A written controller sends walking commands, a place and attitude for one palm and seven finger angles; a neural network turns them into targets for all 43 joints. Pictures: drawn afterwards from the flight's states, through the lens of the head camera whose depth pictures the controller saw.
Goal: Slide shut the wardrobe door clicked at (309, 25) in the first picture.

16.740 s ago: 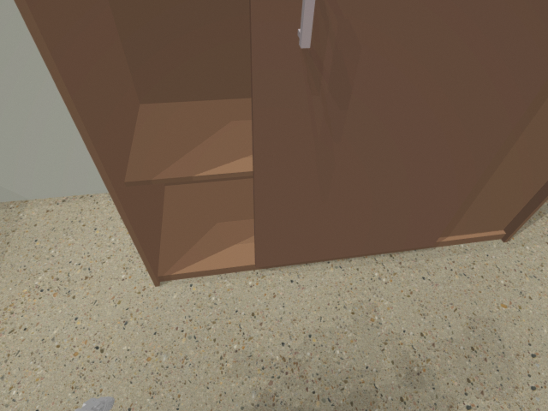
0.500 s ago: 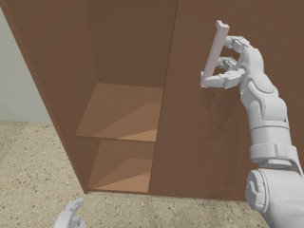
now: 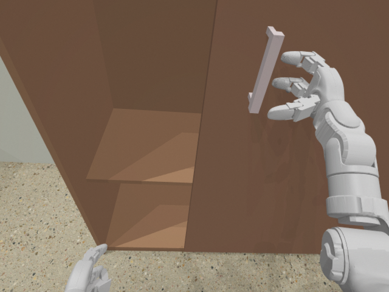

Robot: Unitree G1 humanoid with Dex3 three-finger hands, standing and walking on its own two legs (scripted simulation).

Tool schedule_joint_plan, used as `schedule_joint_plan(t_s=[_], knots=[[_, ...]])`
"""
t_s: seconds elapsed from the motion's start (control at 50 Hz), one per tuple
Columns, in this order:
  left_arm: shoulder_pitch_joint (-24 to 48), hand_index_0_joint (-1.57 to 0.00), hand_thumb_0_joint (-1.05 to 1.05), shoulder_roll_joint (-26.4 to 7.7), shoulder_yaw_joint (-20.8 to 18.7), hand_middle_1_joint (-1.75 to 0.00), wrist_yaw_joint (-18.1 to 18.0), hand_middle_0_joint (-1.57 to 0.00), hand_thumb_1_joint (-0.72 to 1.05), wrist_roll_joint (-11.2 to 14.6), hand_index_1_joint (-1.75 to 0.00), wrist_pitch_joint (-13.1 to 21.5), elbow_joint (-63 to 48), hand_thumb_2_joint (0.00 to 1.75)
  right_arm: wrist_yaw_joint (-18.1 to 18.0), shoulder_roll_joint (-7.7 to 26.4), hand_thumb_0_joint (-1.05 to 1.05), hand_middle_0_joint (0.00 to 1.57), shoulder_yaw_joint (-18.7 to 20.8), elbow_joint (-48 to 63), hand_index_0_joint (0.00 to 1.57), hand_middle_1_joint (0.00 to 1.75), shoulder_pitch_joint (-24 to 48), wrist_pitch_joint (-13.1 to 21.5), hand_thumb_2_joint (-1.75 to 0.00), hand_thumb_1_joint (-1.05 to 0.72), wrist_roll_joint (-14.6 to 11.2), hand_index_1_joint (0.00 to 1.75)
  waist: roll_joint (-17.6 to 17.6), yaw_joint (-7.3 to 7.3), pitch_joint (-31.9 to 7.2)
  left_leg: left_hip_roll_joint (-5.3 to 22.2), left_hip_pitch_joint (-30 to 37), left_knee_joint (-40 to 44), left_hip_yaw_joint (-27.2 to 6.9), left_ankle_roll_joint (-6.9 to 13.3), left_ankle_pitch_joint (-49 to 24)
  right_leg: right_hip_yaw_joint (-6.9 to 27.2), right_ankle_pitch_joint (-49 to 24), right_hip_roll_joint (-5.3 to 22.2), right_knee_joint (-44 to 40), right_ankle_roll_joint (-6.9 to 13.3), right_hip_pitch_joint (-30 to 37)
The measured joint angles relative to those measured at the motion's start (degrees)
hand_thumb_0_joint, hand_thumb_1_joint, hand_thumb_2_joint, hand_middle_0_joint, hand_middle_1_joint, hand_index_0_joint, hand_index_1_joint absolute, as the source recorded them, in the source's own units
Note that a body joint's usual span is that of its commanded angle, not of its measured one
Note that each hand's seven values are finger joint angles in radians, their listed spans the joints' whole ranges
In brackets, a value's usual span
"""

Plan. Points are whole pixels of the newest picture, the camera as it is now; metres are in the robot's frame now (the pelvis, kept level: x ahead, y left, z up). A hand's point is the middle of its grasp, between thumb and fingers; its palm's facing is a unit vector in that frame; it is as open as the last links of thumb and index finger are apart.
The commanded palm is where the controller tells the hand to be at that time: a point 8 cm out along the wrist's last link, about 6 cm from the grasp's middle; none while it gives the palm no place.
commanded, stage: move the hooked fingers beside the handle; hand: right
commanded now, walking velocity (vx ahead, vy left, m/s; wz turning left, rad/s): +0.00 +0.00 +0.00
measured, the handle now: (261, 72) +0.47 -0.08 +0.26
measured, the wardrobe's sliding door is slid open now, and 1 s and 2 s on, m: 0.39 0.39 0.39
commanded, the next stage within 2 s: feel for the door with the fingertips in 1.12 s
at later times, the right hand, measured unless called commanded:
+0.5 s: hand (298, 92) +0.39 -0.13 +0.27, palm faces -0.05 +1.00 -0.04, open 14.0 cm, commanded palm +0.38 -0.19 +0.26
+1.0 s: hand (302, 95) +0.39 -0.14 +0.27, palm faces -0.02 +1.00 -0.05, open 14.0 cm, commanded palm +0.37 -0.19 +0.26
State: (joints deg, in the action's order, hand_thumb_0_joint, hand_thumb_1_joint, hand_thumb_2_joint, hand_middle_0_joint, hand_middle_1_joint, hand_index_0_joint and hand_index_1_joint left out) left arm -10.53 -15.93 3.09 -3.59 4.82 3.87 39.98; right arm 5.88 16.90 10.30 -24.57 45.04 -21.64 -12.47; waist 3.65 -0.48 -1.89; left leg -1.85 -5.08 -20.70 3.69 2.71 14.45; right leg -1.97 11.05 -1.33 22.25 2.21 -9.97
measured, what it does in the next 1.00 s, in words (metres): stands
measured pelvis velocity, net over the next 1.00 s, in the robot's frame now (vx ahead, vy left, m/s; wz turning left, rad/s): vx -0.01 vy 0.00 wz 0.00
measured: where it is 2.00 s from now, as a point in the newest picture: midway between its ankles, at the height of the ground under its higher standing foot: outside the picture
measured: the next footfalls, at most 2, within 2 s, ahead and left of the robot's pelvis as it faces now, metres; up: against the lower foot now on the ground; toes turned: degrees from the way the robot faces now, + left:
none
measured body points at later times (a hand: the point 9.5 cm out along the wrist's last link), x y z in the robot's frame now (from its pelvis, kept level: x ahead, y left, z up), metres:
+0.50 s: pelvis +0.00 +0.00 +0.00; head -0.02 +0.03 +0.45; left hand +0.19 +0.23 -0.09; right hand +0.39 -0.19 +0.27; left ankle -0.03 +0.08 -0.74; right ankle +0.01 -0.10 -0.74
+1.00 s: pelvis -0.01 +0.00 +0.00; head -0.04 +0.03 +0.45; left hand +0.16 +0.25 -0.10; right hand +0.39 -0.20 +0.27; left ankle -0.03 +0.09 -0.74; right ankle +0.01 -0.10 -0.74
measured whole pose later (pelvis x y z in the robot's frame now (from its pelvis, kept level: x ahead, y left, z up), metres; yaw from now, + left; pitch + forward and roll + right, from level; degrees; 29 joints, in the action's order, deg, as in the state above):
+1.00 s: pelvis -0.01 +0.00 +0.00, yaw +0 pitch -3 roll +0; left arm -10.3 -15.9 3.7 -3.7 5.1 1.2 39.3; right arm 7.0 19.4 11.5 -20.5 41.3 -23.7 -13.0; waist 3.9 -0.6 -2.2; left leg -2.1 -4.4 -20.8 4.0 3.0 14.1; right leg -1.6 10.5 -1.1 22.2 1.9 -9.3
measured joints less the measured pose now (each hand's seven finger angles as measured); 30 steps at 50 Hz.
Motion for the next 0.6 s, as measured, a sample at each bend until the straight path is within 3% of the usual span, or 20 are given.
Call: schedule_joint_plan(t_s=[0.18,0.36,0.48,0.6], knots=[[0.69,-0.2,0.01,0.86,0.41,-0.3,0.64,-0.2,0.9,-0.33,-0.3,-1.28,-1.68,0.9,0.01,-0.16,-0.01,0.3,1.33,4.61,0.3,1.2,-3.18,-0.03,-0.3,0.5,0.26,1.2,0.24,-0.13,-0.71,0.17,0.46,-0.05,-0.68,-0.1,0.5,-0.62,0.36,-0.15,-0.64,0.05,0.96],[1.06,-0.2,0.01,0.53,0.64,-0.3,0.48,-0.2,0.9,-0.08,-0.3,-2.81,-1.84,0.9,0.96,1.04,-0.01,0.3,1.72,8.16,0.3,1.2,-6.21,-2.51,-0.3,0.5,-0.19,1.2,0.21,0.46,-0.77,0.19,0.97,-0.26,-0.25,-0.06,0.86,-0.18,0.78,-0.2,-0.04,0.02,1.15],[1.68,-0.2,0.01,0.16,0.45,-0.3,0.3,-0.2,0.9,-0.06,-0.3,-2.52,-1.23,0.9,1.01,0.24,-0.01,0.3,0.33,9.9,0.3,1.2,-5.67,-2.61,-0.3,0.5,-0.77,1.2,0.23,0.98,-0.55,0.4,1.09,-0.55,0.31,-0.1,0.93,0.35,0.6,-0.45,0.22,0.05,1.09],[2.49,-0.2,0.01,0.5,0.79,-0.3,0.42,-0.2,0.9,-0.16,-0.3,-2.98,-1.2,0.9,0.26,-0.13,-0.01,0.3,-0.09,7.1,0.3,1.2,-3.87,-3.51,-0.3,0.5,-0.75,1.2,0.33,0.49,-0.91,0.39,0.69,-0.67,0.27,-0.07,0.67,0.3,0.24,-0.42,0.11,0.06,0.84]])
